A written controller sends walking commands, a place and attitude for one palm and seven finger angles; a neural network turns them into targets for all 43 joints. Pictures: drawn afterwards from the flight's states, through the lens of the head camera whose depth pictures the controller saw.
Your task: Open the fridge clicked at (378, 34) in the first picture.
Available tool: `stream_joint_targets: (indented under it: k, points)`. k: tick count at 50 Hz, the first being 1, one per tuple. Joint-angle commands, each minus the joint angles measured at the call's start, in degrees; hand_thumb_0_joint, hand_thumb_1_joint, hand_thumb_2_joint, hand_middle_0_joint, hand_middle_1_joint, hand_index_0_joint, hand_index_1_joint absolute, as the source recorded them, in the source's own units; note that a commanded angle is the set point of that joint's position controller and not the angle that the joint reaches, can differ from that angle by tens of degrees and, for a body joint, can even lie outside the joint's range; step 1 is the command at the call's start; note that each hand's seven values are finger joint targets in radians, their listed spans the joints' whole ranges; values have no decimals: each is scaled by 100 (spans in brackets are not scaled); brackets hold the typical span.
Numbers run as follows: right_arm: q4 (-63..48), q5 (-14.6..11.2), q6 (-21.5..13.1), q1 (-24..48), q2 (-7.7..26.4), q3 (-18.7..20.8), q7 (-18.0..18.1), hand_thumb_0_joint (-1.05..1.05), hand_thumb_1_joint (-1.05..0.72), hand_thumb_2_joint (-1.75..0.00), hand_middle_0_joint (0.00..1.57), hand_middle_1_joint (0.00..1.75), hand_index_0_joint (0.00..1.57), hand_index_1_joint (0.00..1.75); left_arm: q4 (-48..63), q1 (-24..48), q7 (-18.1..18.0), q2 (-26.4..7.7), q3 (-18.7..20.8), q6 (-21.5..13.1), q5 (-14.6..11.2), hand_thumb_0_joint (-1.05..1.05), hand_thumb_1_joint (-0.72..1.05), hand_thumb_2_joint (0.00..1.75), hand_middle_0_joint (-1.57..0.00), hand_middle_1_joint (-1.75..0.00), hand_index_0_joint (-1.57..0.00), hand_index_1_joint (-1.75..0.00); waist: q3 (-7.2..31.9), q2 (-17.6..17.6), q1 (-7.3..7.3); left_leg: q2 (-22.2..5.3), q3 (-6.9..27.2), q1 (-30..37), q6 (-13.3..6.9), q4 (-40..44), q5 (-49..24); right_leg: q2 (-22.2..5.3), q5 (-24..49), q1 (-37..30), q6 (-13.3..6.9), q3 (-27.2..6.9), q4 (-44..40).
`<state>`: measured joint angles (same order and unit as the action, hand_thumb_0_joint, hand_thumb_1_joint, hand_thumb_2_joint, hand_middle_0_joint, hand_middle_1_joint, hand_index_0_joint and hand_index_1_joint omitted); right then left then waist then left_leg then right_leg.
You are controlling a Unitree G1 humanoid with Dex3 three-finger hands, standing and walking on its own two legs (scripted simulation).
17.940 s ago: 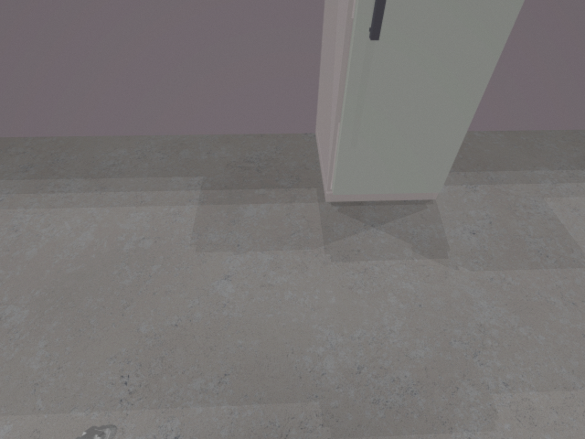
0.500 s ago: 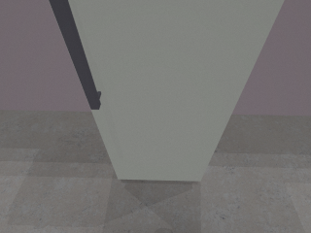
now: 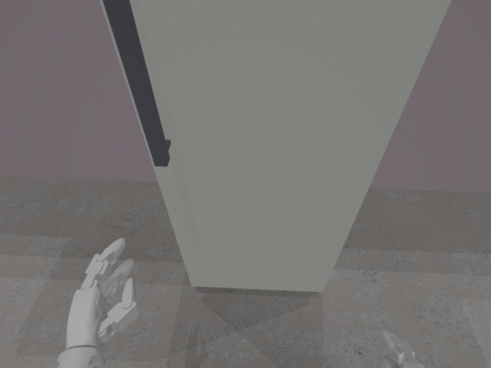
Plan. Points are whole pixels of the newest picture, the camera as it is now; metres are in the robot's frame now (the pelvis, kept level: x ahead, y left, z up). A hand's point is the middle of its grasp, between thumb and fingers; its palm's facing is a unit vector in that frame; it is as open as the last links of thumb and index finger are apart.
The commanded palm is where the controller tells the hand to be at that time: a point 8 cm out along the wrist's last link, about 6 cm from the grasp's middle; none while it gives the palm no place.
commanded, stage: raise the hand to about handle height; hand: left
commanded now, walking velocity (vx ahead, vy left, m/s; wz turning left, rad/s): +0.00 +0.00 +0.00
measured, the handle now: (138, 56) +0.51 +0.19 +0.27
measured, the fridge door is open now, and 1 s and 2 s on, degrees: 0 0 0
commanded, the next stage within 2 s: move the hooked fingers beside the handle in 1.88 s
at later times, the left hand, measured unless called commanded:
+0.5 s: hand (89, 299) +0.20 +0.23 +0.07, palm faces -0.01 -1.00 -0.07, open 10.4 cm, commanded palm +0.17 +0.28 +0.08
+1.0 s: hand (30, 240) +0.24 +0.28 +0.17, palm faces +0.06 -0.99 -0.08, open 13.3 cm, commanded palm +0.21 +0.32 +0.18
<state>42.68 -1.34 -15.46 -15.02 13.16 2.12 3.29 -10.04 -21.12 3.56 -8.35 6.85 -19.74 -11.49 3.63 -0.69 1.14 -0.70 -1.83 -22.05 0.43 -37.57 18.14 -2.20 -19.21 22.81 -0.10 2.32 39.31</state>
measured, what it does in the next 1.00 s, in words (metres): stands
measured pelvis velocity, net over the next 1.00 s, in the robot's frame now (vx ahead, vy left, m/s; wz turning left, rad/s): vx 0.00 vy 0.02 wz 0.02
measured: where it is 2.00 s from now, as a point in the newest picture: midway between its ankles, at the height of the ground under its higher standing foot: outside the picture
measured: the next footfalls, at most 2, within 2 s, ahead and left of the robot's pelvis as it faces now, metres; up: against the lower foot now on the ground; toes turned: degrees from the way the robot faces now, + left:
none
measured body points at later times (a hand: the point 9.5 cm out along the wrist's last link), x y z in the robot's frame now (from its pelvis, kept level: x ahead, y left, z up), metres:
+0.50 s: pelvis -0.01 +0.01 -0.02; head +0.00 +0.01 +0.43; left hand +0.20 +0.28 +0.08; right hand +0.17 -0.20 -0.09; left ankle +0.01 +0.12 -0.72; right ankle +0.01 -0.12 -0.72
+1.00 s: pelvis +0.00 +0.02 +0.01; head -0.03 +0.01 +0.46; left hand +0.23 +0.33 +0.17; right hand +0.20 -0.20 -0.04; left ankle +0.01 +0.12 -0.72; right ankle +0.01 -0.12 -0.72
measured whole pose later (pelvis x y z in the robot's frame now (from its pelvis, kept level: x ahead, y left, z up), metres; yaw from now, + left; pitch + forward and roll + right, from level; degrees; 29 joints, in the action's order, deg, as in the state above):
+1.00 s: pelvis +0.00 +0.02 +0.01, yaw +1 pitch -3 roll -1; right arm 34.6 -3.7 -18.0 -12.9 15.1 -4.5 6.6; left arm 1.0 -3.6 24.0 -23.3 23.1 3.3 -20.1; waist 1.2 -2.1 -3.9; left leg -0.8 -0.5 -14.4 -0.8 -34.7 17.4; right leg -1.8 -16.2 12.5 0.9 3.7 31.8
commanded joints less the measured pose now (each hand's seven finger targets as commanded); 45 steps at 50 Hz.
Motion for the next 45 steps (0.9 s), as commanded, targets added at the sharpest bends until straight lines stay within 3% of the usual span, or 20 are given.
stream_joint_targets:
  k: [1, 3, 5, 7, 8, 9, 11, 12, 15, 18, 21, 23, 26, 28, 31, 33, 37, 39, 42, 45]
  points:
    - [-1560, 64, -359, 836, 822, 325, -291, 0, -90, -90, 20, 30, 20, 30, 222, -1082, 1390, -754, 531, -1677, -223, 0, 62, 78, -22, -48, -22, -48, 76, 609, -390, 226, -52, -1252, 14, -675, 22, 146, -307, 887, -140, 15, 327]
    - [-1942, -39, -278, 801, 902, 345, -292, 0, -90, -90, 20, 30, 20, 30, 337, -1197, 1806, -1122, 928, -1414, -434, 0, 57, 76, -22, -51, -22, -51, 514, 439, -543, 260, -116, -1350, -68, -842, -28, 115, -239, 721, -151, -170, 444]
    - [-2339, -119, -196, 903, 897, 258, -186, 0, -90, -90, 20, 30, 20, 30, 1370, -530, 1926, -1115, 861, -906, -753, 0, 53, 74, -23, -54, -23, -54, 843, 227, -436, 274, -121, -1242, -123, -849, 145, 113, -527, 713, -78, -204, 367]
    - [-2416, -126, -154, 728, 833, 198, -58, 0, -90, -90, 20, 30, 20, 30, 2094, 25, 1748, -1220, 992, -588, -861, 0, 48, 72, -23, -57, -23, -57, 910, 149, -274, 221, 4, -1129, -165, -901, 160, 144, -642, 782, -22, -277, 228]
    - [-2379, -85, -147, 596, 829, 156, -16, 0, -90, -90, 20, 30, 20, 30, 2529, 401, 1632, -1304, 984, -558, -862, 0, 46, 71, -23, -58, -23, -58, 877, 94, -179, 167, 112, -1039, -176, -918, 94, 212, -534, 826, -39, -260, 292]
    - [-2340, -79, -162, 531, 794, 148, 19, 0, -90, -90, 20, 30, 20, 30, 2931, 549, 1511, -1325, 942, -556, -781, 0, 43, 70, -23, -60, -23, -60, 959, -202, -129, 117, 154, -830, -190, -920, -54, 226, -243, 806, -59, -240, 306]
    - [-2196, -44, -184, 383, 748, 81, 59, 0, -90, -90, 20, 30, 20, 30, 3244, 597, 1346, -1269, 760, -578, -595, 0, 39, 68, -24, -63, -24, -63, 932, -398, -13, 61, 251, -621, -206, -897, -325, 279, 279, 804, -90, -66, 412]
    - [-2134, -36, -212, 381, 755, 39, 76, 0, -90, -90, 20, 30, 20, 30, 3329, 740, 1329, -1226, 597, -579, -531, 0, 36, 67, -24, -64, -24, -64, 811, -517, 75, 40, 286, -562, -214, -879, -321, 289, 324, 897, -87, -23, 397]
    - [-1936, -64, -251, 390, 793, -40, 153, 0, -90, -90, 20, 30, 20, 30, 2890, 927, 1457, -1456, 714, -336, -485, 0, 29, 64, -24, -69, -24, -69, 501, -516, 139, 20, 371, -592, -199, -735, -58, 304, 45, 879, -84, 5, 189]
    - [-1905, -114, -305, 565, 807, -104, 207, 0, -90, -90, 20, 30, 20, 30, 2351, 707, 1662, -1704, 1075, 153, -619, 0, 22, 61, -25, -74, -25, -74, 539, -426, -88, 41, 411, -567, -186, -474, -5, 294, -114, 499, -103, -3, -52]
    - [-1964, -139, -360, 677, 764, -148, 222, 0, -90, -90, 20, 30, 20, 30, 2467, 583, 1764, -1776, 1339, 556, -819, 0, 15, 58, -25, -78, -25, -78, 929, -354, -268, 56, 360, -314, -173, -258, -384, 248, 305, 22, -72, 56, -175]
    - [-1966, -120, -421, 763, 751, -205, 206, 0, -90, -90, 20, 30, 20, 30, 2470, 597, 1744, -1860, 1515, 729, -928, 0, 11, 56, -26, -81, -26, -81, 826, -271, -378, 53, 394, -274, -160, -100, -534, 285, 459, -180, -95, 128, -222]
    - [-1918, -119, -525, 699, 754, -231, 176, 0, -90, -90, 20, 30, 20, 30, 2641, 735, 1669, -1777, 1502, 784, -989, 0, 4, 53, -26, -86, -26, -86, 696, -152, -354, 37, 393, -126, -142, 100, -563, 303, 511, -173, -67, 223, -316]
    - [-1880, -104, -585, 692, 796, -244, 175, 0, -90, -90, 20, 30, 20, 30, 2583, 833, 1652, -1934, 1672, 835, -1014, 0, -1, 51, -27, -88, -27, -88, 599, -3, -394, 33, 395, -107, -145, 197, -567, 313, 485, -275, -78, 218, -402]
    - [-1830, -145, -640, 618, 849, -251, 208, 0, -90, -90, 20, 30, 20, 30, 2557, 1194, 1703, -2011, 1665, 954, -970, 0, -8, 48, -27, -93, -27, -93, 520, -167, -332, 24, 378, 88, -146, 369, -404, 287, 328, -243, -59, 225, -540]
    - [-1807, -147, -666, 650, 885, -256, 240, 0, -90, -90, 20, 30, 20, 30, 2568, 1405, 1747, -2220, 1829, 1051, -991, 0, -13, 46, -27, -96, -27, -96, 492, -213, -383, 31, 366, 186, -163, 435, -442, 283, 338, -388, -78, 164, -661]
    - [-1757, -181, -713, 678, 871, -283, 309, 0, -90, -90, 20, 30, 20, 30, 2678, 1870, 1785, -2324, 1920, 1235, -1009, 0, -22, 42, -28, -102, -28, -102, 540, -432, -396, 36, 382, 556, -157, 650, -517, 275, 469, -548, -84, 199, -811]
    - [-1715, -182, -699, 717, 888, -312, 330, 0, -90, -90, 20, 30, 20, 30, 2586, 2150, 1833, -2435, 1985, 1365, -1015, 0, -27, 40, -28, -105, -28, -105, 404, -333, -403, 32, 376, 608, -162, 746, -571, 289, 550, -659, -88, 190, -928]
    - [-1693, -199, -692, 736, 873, -349, 361, 0, -90, -90, 20, 30, 20, 30, 2577, 2538, 1869, -2533, 2012, 1559, -983, 0, -34, 37, -29, -110, -29, -110, 374, -599, -426, 34, 412, 837, -144, 929, -611, 296, 635, -749, -105, 220, -1022]
    - [-1664, -216, -614, 770, 868, -378, 374, 0, -90, -90, 20, 30, 20, 30, 2312, 2847, 1961, -2663, 2125, 1825, -1001, 0, -41, 34, -29, -114, -29, -114, 241, -461, -438, 44, 377, 926, -159, 1035, -692, 306, 762, -892, -100, 178, -1195]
